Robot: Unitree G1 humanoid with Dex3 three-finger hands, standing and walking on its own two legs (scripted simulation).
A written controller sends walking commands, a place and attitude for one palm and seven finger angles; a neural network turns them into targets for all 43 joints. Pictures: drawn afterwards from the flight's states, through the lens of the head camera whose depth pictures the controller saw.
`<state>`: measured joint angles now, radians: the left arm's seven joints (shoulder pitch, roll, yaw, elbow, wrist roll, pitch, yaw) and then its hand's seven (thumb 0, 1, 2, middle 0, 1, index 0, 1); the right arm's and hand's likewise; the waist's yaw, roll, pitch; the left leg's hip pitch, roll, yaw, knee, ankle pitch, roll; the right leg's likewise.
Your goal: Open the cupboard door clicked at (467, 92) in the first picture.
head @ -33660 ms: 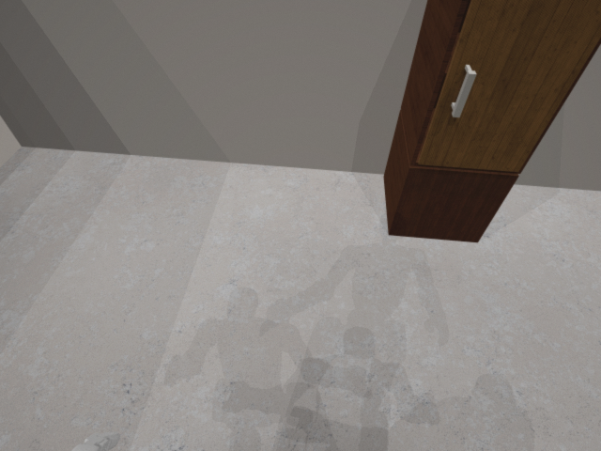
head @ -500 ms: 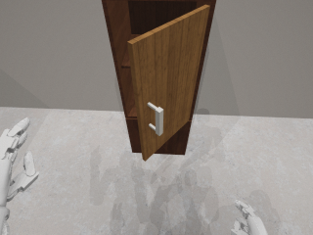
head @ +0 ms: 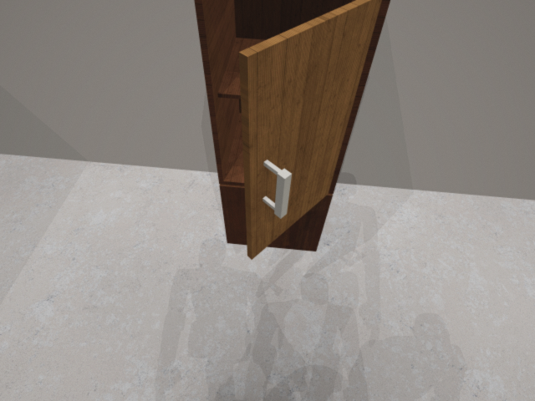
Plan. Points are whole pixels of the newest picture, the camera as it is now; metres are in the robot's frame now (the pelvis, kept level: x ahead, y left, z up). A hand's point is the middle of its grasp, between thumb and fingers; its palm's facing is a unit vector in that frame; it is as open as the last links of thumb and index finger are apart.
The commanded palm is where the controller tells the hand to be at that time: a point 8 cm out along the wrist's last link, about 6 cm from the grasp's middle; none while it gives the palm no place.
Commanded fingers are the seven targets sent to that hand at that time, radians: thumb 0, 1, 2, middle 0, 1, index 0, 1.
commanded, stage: let the arm hang, fingers relaxed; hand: left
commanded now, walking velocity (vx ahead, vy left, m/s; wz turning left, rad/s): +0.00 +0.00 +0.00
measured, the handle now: (275, 189) +0.52 +0.02 -0.05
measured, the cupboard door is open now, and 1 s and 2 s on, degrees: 50 50 50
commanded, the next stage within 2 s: look to check the result in 0.56 s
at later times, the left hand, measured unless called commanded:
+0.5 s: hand out of the picture +0.00 +0.16 -0.18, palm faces +0.03 -0.99 -0.15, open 7.4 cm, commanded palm none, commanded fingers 0.00 0.90 0.90 -0.20 -0.30 -0.20 -0.30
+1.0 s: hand out of the picture -0.01 +0.16 -0.17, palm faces +0.04 -0.98 -0.19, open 7.4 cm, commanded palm none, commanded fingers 0.00 0.90 0.90 -0.20 -0.30 -0.20 -0.30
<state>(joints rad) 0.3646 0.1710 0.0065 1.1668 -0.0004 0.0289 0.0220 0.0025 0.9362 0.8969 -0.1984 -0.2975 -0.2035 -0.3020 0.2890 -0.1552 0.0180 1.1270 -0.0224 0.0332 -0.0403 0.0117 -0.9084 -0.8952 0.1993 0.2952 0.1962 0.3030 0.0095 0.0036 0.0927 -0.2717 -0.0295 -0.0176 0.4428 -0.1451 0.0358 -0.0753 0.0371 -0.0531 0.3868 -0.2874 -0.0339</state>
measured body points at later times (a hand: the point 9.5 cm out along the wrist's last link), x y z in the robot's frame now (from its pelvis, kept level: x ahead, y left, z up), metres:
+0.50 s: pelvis +0.01 +0.00 +0.00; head +0.01 +0.00 +0.45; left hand +0.00 +0.21 -0.16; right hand -0.02 -0.20 -0.16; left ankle +0.06 +0.09 -0.74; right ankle -0.05 -0.10 -0.74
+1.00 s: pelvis +0.02 +0.00 +0.00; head +0.03 -0.01 +0.45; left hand -0.02 +0.21 -0.16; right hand +0.00 -0.22 -0.17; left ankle +0.06 +0.09 -0.74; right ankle -0.05 -0.10 -0.74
